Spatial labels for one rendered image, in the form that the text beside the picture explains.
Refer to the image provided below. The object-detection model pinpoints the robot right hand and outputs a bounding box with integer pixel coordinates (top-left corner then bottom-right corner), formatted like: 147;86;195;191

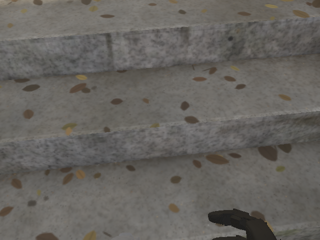
208;208;281;240

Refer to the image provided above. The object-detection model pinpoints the robot left shin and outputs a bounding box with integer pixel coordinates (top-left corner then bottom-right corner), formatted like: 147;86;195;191
119;232;134;238

